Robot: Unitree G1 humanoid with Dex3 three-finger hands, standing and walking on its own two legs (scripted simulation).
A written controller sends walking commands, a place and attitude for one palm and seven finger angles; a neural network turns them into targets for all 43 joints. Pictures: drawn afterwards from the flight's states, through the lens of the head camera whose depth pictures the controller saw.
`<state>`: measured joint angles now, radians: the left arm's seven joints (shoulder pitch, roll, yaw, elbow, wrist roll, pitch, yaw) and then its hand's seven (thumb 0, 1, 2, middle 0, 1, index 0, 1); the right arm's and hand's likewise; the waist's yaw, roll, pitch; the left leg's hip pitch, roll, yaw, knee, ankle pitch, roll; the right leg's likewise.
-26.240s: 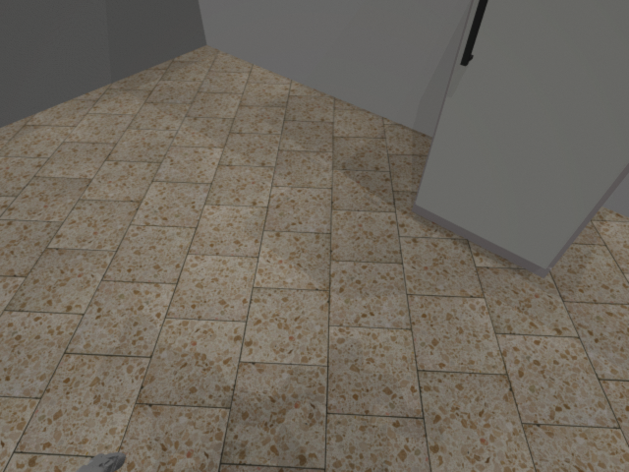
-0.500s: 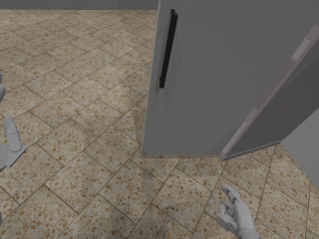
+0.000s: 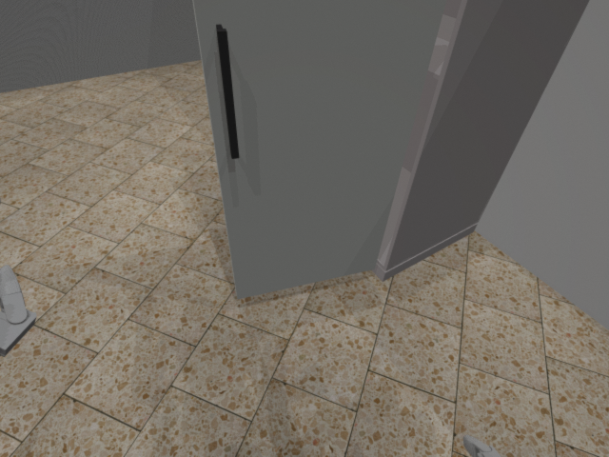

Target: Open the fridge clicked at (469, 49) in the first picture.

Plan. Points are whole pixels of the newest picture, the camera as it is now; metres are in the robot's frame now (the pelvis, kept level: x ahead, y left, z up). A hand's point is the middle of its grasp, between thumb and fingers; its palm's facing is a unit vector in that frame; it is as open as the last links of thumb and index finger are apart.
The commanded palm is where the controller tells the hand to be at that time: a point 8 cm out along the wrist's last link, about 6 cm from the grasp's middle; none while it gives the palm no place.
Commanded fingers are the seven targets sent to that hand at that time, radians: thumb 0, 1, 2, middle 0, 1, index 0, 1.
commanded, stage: stop stepping back and stand still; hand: left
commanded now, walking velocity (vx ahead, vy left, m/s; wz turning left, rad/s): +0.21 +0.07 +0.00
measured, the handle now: (227, 97) +0.81 +0.15 +0.12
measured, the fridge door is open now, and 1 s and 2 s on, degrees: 74 74 74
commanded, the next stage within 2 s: let the arm hang, fingers relaxed in 1.06 s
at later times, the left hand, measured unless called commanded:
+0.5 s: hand out of the picture +0.21 +0.29 +0.18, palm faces +0.43 -0.78 -0.45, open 7.5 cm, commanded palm +0.15 +0.33 +0.19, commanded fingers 0.00 0.90 0.90 -0.20 -0.30 -0.20 -0.30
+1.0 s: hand out of the picture +0.18 +0.33 +0.17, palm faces +0.43 -0.78 -0.45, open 7.5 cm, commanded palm +0.12 +0.36 +0.19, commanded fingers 0.00 0.90 0.90 -0.20 -0.30 -0.20 -0.30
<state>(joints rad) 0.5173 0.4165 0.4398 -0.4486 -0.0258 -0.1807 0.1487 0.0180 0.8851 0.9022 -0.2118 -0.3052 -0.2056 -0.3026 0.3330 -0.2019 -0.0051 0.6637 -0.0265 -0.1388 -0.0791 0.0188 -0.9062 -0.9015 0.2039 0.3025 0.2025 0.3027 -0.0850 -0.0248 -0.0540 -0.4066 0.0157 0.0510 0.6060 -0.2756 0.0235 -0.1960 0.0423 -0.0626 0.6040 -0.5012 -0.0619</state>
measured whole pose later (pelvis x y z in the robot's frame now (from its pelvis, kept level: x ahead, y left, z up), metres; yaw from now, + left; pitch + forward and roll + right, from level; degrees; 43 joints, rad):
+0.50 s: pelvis +0.01 +0.03 +0.00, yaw -1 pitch -1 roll +0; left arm 0.49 0.39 0.41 -0.45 -0.02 -0.21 0.13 0.02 0.88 0.90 -0.22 -0.31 -0.21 -0.30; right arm 0.18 -0.20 0.00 0.61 0.00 -0.15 -0.07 0.02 -0.91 -0.90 0.21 0.30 0.20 0.30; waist 0.01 -0.01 -0.01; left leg -0.30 0.07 0.08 0.56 -0.23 -0.02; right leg -0.18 -0.01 -0.04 0.57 -0.37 -0.01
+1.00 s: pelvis -0.02 +0.06 +0.01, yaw +0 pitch +0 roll -1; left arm 0.52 0.39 0.41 -0.45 -0.02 -0.20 0.15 0.02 0.88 0.90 -0.21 -0.31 -0.21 -0.30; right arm 0.25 -0.19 0.02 0.64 -0.01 -0.14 -0.07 0.02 -0.90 -0.90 0.21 0.30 0.21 0.30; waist 0.00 0.01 0.01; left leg -0.31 0.04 0.08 0.46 -0.15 0.02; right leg -0.17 -0.02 -0.05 0.43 -0.26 0.02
